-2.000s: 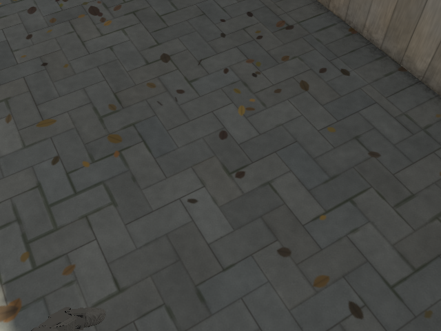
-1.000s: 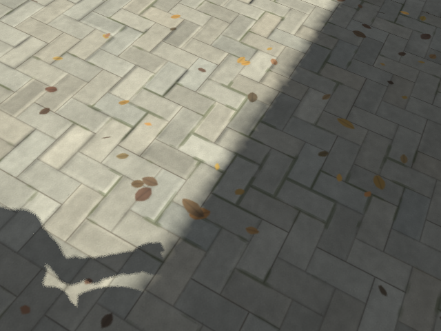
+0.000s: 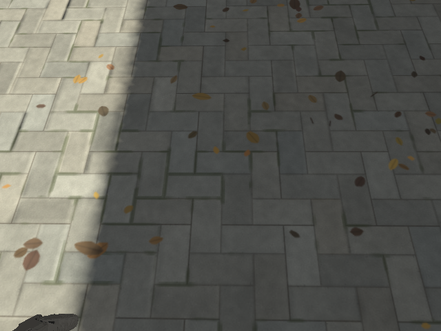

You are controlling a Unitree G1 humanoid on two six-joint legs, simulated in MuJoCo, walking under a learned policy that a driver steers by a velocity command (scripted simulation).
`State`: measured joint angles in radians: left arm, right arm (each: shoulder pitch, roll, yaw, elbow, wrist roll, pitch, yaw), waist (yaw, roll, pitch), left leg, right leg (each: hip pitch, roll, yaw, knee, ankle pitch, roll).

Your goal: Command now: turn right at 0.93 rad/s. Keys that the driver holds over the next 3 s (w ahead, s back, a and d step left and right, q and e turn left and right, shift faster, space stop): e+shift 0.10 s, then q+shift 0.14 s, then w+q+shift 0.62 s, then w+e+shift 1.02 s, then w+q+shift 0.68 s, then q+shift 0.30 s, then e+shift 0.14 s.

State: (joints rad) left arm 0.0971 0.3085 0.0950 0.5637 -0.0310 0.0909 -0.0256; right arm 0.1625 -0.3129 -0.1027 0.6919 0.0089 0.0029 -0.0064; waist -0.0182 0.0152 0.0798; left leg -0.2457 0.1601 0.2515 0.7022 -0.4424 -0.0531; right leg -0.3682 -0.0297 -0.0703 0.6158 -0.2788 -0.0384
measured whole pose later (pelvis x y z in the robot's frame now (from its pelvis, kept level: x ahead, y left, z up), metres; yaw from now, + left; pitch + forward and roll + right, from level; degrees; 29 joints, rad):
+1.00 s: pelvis +0.40 +0.17 +0.01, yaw +22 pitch +3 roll -3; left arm -0.06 0.27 0.03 0.59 -0.02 -0.14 -0.06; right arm 0.51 -0.25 -0.02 0.77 0.03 -0.07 -0.02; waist -0.10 -0.03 0.03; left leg 0.16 -0.04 -0.16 0.21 -0.41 0.09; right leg -0.72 -0.01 -0.01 0.50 0.18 0.01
